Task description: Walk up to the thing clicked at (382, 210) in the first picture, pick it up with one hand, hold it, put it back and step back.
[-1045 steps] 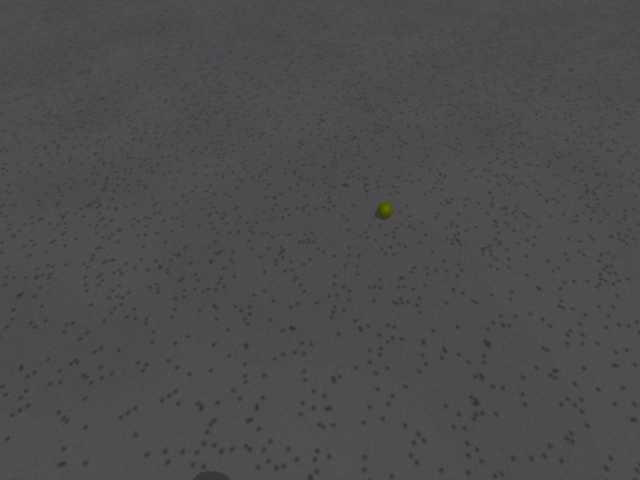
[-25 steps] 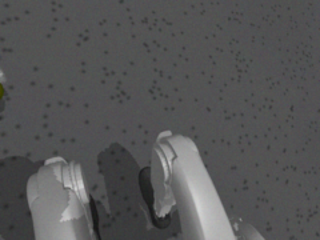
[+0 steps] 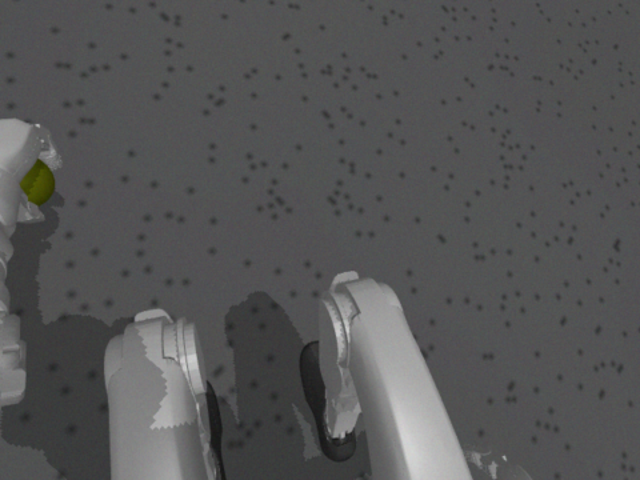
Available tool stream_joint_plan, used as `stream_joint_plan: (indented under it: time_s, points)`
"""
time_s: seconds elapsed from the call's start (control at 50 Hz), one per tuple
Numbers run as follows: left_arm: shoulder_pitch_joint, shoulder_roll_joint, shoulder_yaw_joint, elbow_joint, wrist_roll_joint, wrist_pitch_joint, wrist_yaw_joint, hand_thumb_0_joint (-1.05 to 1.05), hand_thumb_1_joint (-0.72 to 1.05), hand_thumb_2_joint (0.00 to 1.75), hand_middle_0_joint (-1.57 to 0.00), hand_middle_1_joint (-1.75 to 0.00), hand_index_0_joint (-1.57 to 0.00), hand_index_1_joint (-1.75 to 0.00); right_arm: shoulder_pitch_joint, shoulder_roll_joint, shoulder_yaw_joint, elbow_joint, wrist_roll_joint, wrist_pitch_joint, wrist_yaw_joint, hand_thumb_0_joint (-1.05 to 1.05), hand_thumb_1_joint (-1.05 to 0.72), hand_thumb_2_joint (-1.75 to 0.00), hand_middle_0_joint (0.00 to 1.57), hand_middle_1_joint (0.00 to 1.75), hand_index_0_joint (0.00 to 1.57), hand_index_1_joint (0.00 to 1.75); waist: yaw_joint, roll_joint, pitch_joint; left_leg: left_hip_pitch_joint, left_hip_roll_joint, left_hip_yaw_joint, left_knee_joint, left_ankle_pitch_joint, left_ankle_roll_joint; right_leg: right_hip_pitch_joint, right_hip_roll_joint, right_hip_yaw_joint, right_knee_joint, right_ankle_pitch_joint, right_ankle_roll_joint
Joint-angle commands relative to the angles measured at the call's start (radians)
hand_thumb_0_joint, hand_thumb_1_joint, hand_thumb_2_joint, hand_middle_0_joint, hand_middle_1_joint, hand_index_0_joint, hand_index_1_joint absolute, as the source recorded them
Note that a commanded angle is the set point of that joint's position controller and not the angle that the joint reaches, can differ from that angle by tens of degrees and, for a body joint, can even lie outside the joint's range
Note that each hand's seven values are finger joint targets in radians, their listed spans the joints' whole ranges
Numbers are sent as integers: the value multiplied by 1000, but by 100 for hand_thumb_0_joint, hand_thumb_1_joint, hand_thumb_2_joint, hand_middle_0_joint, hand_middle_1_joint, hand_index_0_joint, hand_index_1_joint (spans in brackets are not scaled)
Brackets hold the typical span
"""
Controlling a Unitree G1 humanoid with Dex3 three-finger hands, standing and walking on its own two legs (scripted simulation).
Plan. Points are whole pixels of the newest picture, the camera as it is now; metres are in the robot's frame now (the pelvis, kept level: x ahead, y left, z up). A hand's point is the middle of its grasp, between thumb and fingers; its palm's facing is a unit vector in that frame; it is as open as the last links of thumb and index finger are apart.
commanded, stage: lift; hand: left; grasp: from above
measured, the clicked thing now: (21, 181) +0.50 +0.30 -0.16
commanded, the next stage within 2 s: hold in 1.46 s
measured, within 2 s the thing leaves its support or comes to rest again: neither
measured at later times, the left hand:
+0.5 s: hand out of the picture +0.41 +0.30 +0.01, palm faces -0.43 -0.10 -0.90, open 8.6 cm
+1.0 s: hand out of the picture +0.35 +0.28 +0.20, palm faces -0.45 -0.12 -0.89, open 8.7 cm
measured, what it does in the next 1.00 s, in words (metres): rises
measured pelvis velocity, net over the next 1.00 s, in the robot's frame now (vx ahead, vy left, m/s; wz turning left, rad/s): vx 0.03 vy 0.00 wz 0.11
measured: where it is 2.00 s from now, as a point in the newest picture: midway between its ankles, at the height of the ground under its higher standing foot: (270, 443)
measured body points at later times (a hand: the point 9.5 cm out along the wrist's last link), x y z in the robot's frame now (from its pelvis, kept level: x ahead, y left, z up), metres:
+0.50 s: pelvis +0.00 +0.00 +0.10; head +0.17 +0.05 +0.52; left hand +0.43 +0.30 +0.06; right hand +0.11 -0.26 -0.02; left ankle +0.08 +0.11 -0.33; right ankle +0.11 -0.11 -0.33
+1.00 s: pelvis +0.03 +0.00 +0.29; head +0.12 +0.02 +0.73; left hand +0.37 +0.28 +0.25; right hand +0.15 -0.26 +0.17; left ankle +0.08 +0.11 -0.33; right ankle +0.11 -0.11 -0.33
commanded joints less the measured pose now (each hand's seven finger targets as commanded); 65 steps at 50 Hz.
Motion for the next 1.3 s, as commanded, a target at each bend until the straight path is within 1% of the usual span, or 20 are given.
stream_joint_plan:
  time_s: [0.0,0.04,0.1,0.18,0.22,0.3,0.34,0.4,0.44,0.52,0.58,0.6,0.7,0.74,0.78,0.88,0.94,1.02,1.18,1.28]
  points:
    - [-324,285,52,-268,-19,-7,22,0,73,77,-102,-82,-106,-78,203,-253,-102,-31,12,20,-29,0,-92,-91,20,30,20,30,32,338,-760,577,-16,34,-301,210,-16,386,33,-5,-231,184,-60]
    - [-300,243,37,-300,-38,-10,13,0,70,77,-100,-82,-104,-78,208,-240,-109,-26,19,22,-32,0,-92,-91,20,30,20,30,35,335,-749,578,-19,44,-326,180,-12,396,30,5,-258,163,-58]
    - [-275,230,33,-365,-53,-7,4,0,69,77,-99,-82,-103,-78,205,-229,-125,-31,34,25,-42,0,-92,-91,20,30,20,30,59,334,-802,644,-13,35,-377,170,-12,412,30,12,-275,164,-54]
    - [-237,190,17,-396,-79,-2,0,0,66,76,-95,-84,-99,-79,194,-215,-137,-38,50,26,-55,0,-91,-91,20,30,20,30,62,279,-759,619,-15,27,-446,72,0,446,31,23,-328,111,-46]
    - [-188,163,8,-419,-96,8,-3,0,66,74,-94,-84,-99,-79,182,-208,-142,-44,59,24,-63,0,-91,-90,20,30,20,30,79,257,-765,651,-12,18,-489,51,3,472,33,24,-350,107,-41]
    - [-150,138,-8,-469,-123,24,-13,0,62,72,-90,-86,-95,-80,167,-198,-150,-50,75,22,-85,0,-91,-90,20,30,20,30,84,222,-745,703,-9,9,-560,16,4,535,35,33,-411,88,-36]
    - [-123,139,-2,-507,-131,34,-12,0,62,72,-89,-87,-95,-81,153,-197,-154,-51,85,21,-96,0,-91,-90,20,30,20,30,103,245,-759,762,-9,0,-607,30,-1,567,30,35,-431,105,-34]
    - [-88,95,-17,-541,-139,50,-17,0,61,74,-88,-88,-94,-82,144,-189,-159,-51,97,21,-111,0,-91,-90,20,30,20,30,102,240,-745,849,-4,-25,-674,60,-9,589,27,32,-465,131,-33]
    - [-48,110,-6,-567,-141,62,-11,0,60,76,-88,-89,-93,-84,131,-177,-162,-58,101,22,-121,0,-91,-90,20,30,20,30,120,218,-761,884,-7,1,-698,81,-6,672,31,44,-520,140,-32]
    - [34,66,-18,-584,-157,91,-16,0,63,79,-90,-91,-96,-86,118,-148,-160,-57,110,23,-138,0,-91,-90,20,30,20,30,123,149,-713,932,-12,36,-763,114,2,800,32,65,-648,149,-26]
    - [83,50,-18,-629,-170,107,-28,0,63,81,-91,-93,-96,-88,102,-136,-168,-55,116,22,-150,0,-91,-90,20,30,20,30,134,135,-716,998,-16,57,-817,146,5,908,32,85,-736,166,-24]
    - [125,23,-33,-633,-172,113,-31,0,61,82,-90,-92,-95,-87,97,-130,-168,-59,120,21,-156,0,-91,-90,20,30,20,30,142,132,-712,1036,-15,54,-856,143,2,939,34,84,-758,163,-25]
    - [194,-23,-60,-660,-183,125,-40,0,61,83,-91,-91,-95,-87,80,-103,-165,-43,132,11,-183,0,-91,-90,20,30,20,30,142,96,-590,1128,-17,67,-980,133,1,1064,39,105,-903,149,-24]
    - [229,-36,-60,-636,-178,128,-30,0,60,83,-91,-90,-95,-86,73,-98,-164,-35,137,3,-192,0,-91,-90,20,30,20,30,148,75,-538,1176,-14,60,-1036,132,-3,1101,39,109,-950,142,-25]
    - [211,-72,-89,-642,-173,122,-22,0,60,84,-91,-91,-94,-88,76,-91,-163,-28,138,-9,-201,0,-91,-90,20,30,20,30,139,76,-503,1224,-13,58,-1083,138,-6,1128,42,115,-998,145,-26]
    - [231,-97,-104,-586,-159,111,9,0,56,77,-87,-87,-91,-83,66,-93,-168,-12,140,-40,-211,0,-91,-90,20,30,20,30,152,94,-418,1331,-7,41,-1209,111,-16,1191,40,128,-1104,118,-26]
    - [263,-118,-111,-561,-149,113,27,0,52,74,-83,-89,-87,-84,63,-95,-173,-6,141,-51,-208,0,-91,-90,20,30,20,30,172,97,-412,1418,-5,36,-1276,148,-23,1252,40,127,-1155,150,-29]
    - [236,-145,-138,-567,-145,122,45,0,55,78,-85,-92,-89,-87,71,-93,-175,7,136,-58,-208,0,-91,-90,20,30,20,30,167,86,-406,1514,-4,43,-1337,226,-27,1335,45,124,-1219,218,-31]
    - [305,-160,-136,-545,-161,157,63,0,57,79,-87,-90,-91,-85,97,-94,-183,23,135,-56,-206,0,-90,-90,20,30,20,30,191,32,-376,1634,-10,66,-1430,426,-26,1520,42,137,-1340,387,-29]
    - [308,-177,-149,-576,-168,170,55,0,59,75,-88,-86,-93,-82,92,-86,-185,14,135,-49,-204,0,-90,-90,20,30,20,30,197,27,-358,1693,-16,76,-1485,471,-24,1605,36,151,-1409,433,-25]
